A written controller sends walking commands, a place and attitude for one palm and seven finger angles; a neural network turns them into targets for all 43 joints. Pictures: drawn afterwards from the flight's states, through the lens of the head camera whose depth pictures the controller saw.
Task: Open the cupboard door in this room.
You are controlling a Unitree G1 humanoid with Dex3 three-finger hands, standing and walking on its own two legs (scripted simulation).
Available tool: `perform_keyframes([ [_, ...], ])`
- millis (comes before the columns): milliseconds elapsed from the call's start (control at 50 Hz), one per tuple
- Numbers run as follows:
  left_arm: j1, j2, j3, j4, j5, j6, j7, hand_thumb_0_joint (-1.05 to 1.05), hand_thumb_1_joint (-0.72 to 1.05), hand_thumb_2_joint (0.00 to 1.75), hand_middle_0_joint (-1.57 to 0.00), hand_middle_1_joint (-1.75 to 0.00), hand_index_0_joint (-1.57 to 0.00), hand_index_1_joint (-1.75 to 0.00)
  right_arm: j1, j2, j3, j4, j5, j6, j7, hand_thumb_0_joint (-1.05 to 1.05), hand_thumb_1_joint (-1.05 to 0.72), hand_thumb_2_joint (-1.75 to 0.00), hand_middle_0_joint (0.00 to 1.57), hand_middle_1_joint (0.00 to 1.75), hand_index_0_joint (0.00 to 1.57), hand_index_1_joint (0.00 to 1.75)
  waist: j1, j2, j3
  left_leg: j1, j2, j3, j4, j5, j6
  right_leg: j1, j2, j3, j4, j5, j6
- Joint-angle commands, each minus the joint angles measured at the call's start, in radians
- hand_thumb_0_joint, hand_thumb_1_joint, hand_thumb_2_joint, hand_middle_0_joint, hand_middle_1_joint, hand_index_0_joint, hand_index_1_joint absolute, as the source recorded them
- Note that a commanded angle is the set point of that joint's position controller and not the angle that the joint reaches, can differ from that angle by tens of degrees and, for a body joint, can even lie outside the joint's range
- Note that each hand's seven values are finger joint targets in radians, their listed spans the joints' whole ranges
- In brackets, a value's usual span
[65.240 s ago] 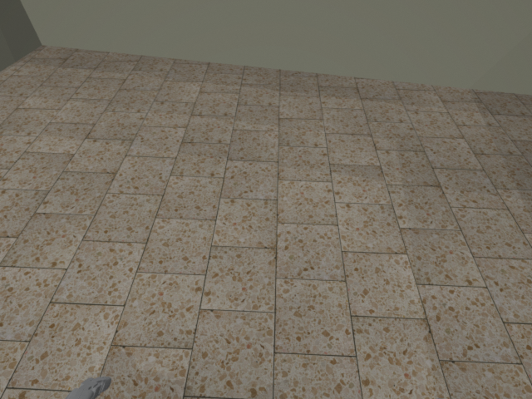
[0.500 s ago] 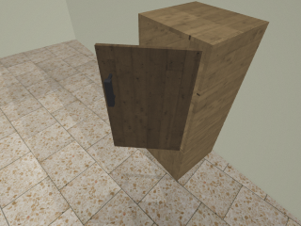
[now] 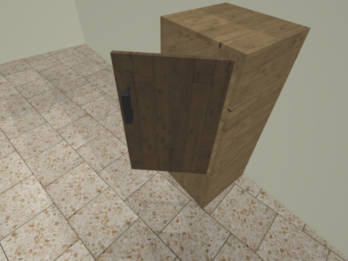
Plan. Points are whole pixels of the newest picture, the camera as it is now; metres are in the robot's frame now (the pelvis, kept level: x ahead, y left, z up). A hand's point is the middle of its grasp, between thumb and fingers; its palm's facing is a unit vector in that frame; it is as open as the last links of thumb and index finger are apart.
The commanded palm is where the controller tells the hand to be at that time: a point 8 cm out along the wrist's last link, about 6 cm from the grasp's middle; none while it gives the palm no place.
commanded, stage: shuffle to correct the standing spot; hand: left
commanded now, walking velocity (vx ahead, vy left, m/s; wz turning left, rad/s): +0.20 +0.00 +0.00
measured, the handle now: (128, 104) +0.59 +0.19 +0.03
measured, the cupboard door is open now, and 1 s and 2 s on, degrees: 47 47 47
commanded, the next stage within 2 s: come to a stop and stand still in 0.06 s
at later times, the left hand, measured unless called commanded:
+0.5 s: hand out of the picture +0.04 +0.16 -0.18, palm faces +0.01 -0.98 -0.19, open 7.3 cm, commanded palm none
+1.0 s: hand out of the picture +0.01 +0.17 -0.17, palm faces -0.01 -0.97 -0.22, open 7.4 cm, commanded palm none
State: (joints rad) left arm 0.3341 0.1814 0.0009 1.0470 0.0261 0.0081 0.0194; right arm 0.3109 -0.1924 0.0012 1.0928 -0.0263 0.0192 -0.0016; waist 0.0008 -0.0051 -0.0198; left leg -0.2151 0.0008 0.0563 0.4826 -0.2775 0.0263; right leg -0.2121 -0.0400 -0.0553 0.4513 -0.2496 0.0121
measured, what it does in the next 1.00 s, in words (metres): stands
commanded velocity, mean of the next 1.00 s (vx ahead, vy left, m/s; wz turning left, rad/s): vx -0.02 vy -0.02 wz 0.00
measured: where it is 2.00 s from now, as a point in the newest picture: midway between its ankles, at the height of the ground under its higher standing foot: outside the picture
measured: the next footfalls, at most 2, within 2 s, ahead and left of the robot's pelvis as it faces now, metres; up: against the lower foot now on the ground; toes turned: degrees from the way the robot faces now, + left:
none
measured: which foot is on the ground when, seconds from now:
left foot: down 0.00-1.00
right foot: down 0.00-1.00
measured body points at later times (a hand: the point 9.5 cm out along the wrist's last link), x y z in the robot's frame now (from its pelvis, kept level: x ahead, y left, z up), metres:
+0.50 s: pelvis +0.04 +0.00 +0.00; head +0.06 +0.00 +0.45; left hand +0.04 +0.22 -0.16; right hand +0.02 -0.20 -0.17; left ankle +0.02 +0.10 -0.74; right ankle +0.04 -0.12 -0.74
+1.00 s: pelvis -0.01 -0.01 -0.01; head -0.02 -0.02 +0.44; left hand +0.01 +0.22 -0.15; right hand +0.01 -0.24 -0.17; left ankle +0.02 +0.10 -0.74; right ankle +0.04 -0.12 -0.74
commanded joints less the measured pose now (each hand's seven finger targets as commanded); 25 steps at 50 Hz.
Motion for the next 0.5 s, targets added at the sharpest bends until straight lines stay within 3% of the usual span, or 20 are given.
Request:
perform_keyframes([
  [0,0.07,0.11,0.04,-0.027,-0.005,-0.023,0.003,0.0,0.9,0.9,-0.2,-0.3,-0.2,-0.3,0.037,-0.087,-0.027,-0.037,0.006,-0.031,-0.01,0.0,-0.9,-0.9,0.2,0.3,0.2,0.3,0.0,-0.017,0.136,-0.115,0.056,-0.088,-0.099,-0.188,0.014,-0.035,-0.086,0.132,-0.119,-0.273,-0.068],
  [40,0.09,0.09,0.041,-0.022,-0.003,-0.026,0.002,0.0,0.9,0.9,-0.2,-0.3,-0.2,-0.3,0.059,-0.085,-0.031,-0.03,0.009,-0.037,-0.012,0.0,-0.9,-0.9,0.2,0.3,0.2,0.3,0.0,0.012,0.13,-0.103,0.075,-0.11,-0.117,-0.204,0.025,-0.031,-0.07,0.107,-0.087,-0.234,-0.07],
  [80,0.097,0.071,0.039,-0.018,0.002,-0.027,0.001,0.0,0.9,0.9,-0.2,-0.3,-0.2,-0.3,0.074,-0.091,-0.036,-0.027,0.01,-0.037,-0.013,0.0,-0.9,-0.9,0.2,0.3,0.2,0.3,-0.003,0.033,0.153,-0.126,0.097,-0.143,-0.157,-0.304,0.033,-0.054,-0.05,0.082,-0.054,-0.264,-0.063],
  [120,0.099,0.042,0.037,-0.019,0.007,-0.022,-0.001,0.0,0.9,0.9,-0.2,-0.3,-0.2,-0.3,0.099,-0.106,-0.046,-0.021,0.011,-0.036,-0.016,0.0,-0.9,-0.9,0.2,0.3,0.2,0.3,-0.012,0.114,0.208,-0.142,0.147,-0.22,-0.257,-0.433,0.06,-0.1,-0.008,0.021,0.032,-0.245,-0.048],
  [140,0.091,0.028,0.035,-0.025,0.01,-0.025,-0.004,0.0,0.9,0.9,-0.2,-0.3,-0.2,-0.3,0.123,-0.112,-0.051,-0.013,0.012,-0.039,-0.019,0.0,-0.9,-0.9,0.2,0.3,0.2,0.3,-0.018,0.131,0.223,-0.118,0.189,-0.28,-0.294,-0.436,0.085,-0.125,0.015,-0.016,0.104,-0.163,-0.045],
  [160,0.086,-0.001,0.028,-0.024,0.009,-0.029,-0.004,0.0,0.9,0.9,-0.2,-0.3,-0.2,-0.3,0.134,-0.113,-0.051,-0.007,0.013,-0.046,-0.024,0.0,-0.9,-0.9,0.2,0.3,0.2,0.3,-0.016,0.142,0.223,-0.069,0.218,-0.31,-0.303,-0.354,0.103,-0.159,0.01,-0.03,0.134,-0.095,-0.043],
  [180,0.087,-0.016,0.023,-0.018,0.008,-0.031,-0.002,0.0,0.9,0.9,-0.2,-0.3,-0.2,-0.3,0.139,-0.098,-0.048,-0.004,0.014,-0.051,-0.029,0.0,-0.9,-0.9,0.2,0.3,0.2,0.3,-0.014,0.111,0.208,-0.024,0.229,-0.307,-0.28,-0.203,0.111,-0.166,0.005,-0.028,0.126,-0.063,-0.04],
  [220,0.125,-0.033,0.018,0.006,-0.001,-0.036,0.007,0.0,0.9,0.9,-0.2,-0.3,-0.2,-0.3,0.136,-0.063,-0.034,0.002,0.016,-0.059,-0.042,0.0,-0.9,-0.9,0.2,0.3,0.2,0.3,0.003,0.073,0.138,0.024,0.197,-0.208,-0.177,0.203,0.091,-0.071,-0.014,-0.012,0.031,0.03,-0.035],
  [240,0.158,-0.028,0.019,0.024,-0.006,-0.039,0.012,0.0,0.9,0.9,-0.2,-0.3,-0.2,-0.3,0.126,-0.042,-0.027,0.006,0.02,-0.064,-0.048,0.0,-0.9,-0.9,0.2,0.3,0.2,0.3,0.011,0.05,0.107,0.024,0.163,-0.138,-0.11,0.41,0.069,0.002,-0.032,0.014,0.002,0.167,-0.037],
  [260,0.188,-0.02,0.02,0.038,-0.01,-0.039,0.019,0.0,0.9,0.9,-0.2,-0.3,-0.2,-0.3,0.126,-0.029,-0.023,0.009,0.022,-0.066,-0.052,0.0,-0.9,-0.9,0.2,0.3,0.2,0.3,0.011,0.03,0.068,0.022,0.135,-0.09,-0.067,0.499,0.042,0.066,-0.056,0.04,0.003,0.297,-0.044],
  [280,0.195,-0.01,0.02,0.043,-0.013,-0.036,0.024,0.0,0.9,0.9,-0.2,-0.3,-0.2,-0.3,0.127,-0.019,-0.022,0.009,0.024,-0.066,-0.055,0.0,-0.9,-0.9,0.2,0.3,0.2,0.3,0.007,0.026,0.05,0.027,0.12,-0.073,-0.065,0.512,0.02,0.093,-0.074,0.049,0.009,0.391,-0.046],
  [300,0.189,-0.005,0.021,0.045,-0.014,-0.033,0.027,0.0,0.9,0.9,-0.2,-0.3,-0.2,-0.3,0.122,-0.023,-0.026,0.013,0.024,-0.063,-0.059,0.0,-0.9,-0.9,0.2,0.3,0.2,0.3,0.003,-0.016,0.053,0.04,0.117,-0.069,-0.054,0.569,0.01,0.096,-0.074,0.045,0.014,0.497,-0.039],
  [340,0.171,0.007,0.027,0.027,-0.011,-0.023,0.035,0.0,0.9,0.9,-0.2,-0.3,-0.2,-0.3,0.133,-0.029,-0.037,0.015,0.028,-0.052,-0.065,0.0,-0.9,-0.9,0.2,0.3,0.2,0.3,-0.004,-0.041,0.058,0.051,0.124,-0.056,-0.037,0.656,0.002,0.097,-0.076,0.037,0.044,0.591,-0.029],
  [380,0.158,0.016,0.037,-0.002,-0.008,-0.012,0.039,0.0,0.9,0.9,-0.2,-0.3,-0.2,-0.3,0.131,-0.035,-0.047,0.008,0.027,-0.044,-0.068,0.0,-0.9,-0.9,0.2,0.3,0.2,0.3,-0.006,-0.009,0.042,0.073,0.13,-0.048,-0.016,0.699,0.004,0.068,-0.079,0.038,0.074,0.591,-0.028],
  [440,0.116,0.022,0.048,-0.045,-0.005,-0.003,0.04,0.0,0.9,0.9,-0.2,-0.3,-0.2,-0.3,0.107,-0.041,-0.062,-0.01,0.024,-0.034,-0.067,0.0,-0.9,-0.9,0.2,0.3,0.2,0.3,-0.006,0.019,0.017,0.094,0.15,-0.058,-0.003,0.705,0.02,0.029,-0.067,0.043,0.092,0.492,-0.027],
  [480,0.095,0.024,0.052,-0.055,-0.005,0.001,0.038,0.0,0.9,0.9,-0.2,-0.3,-0.2,-0.3,0.075,-0.039,-0.066,-0.022,0.021,-0.027,-0.064,0.0,-0.9,-0.9,0.2,0.3,0.2,0.3,-0.005,0.023,0.015,0.069,0.148,-0.06,0.001,0.587,0.022,0.021,-0.068,0.065,0.088,0.449,-0.035],
])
